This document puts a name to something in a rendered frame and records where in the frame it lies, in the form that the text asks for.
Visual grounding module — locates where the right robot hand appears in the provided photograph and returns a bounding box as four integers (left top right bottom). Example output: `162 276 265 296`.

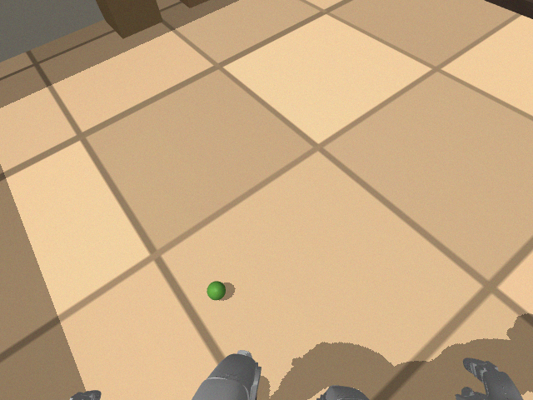
456 358 523 400

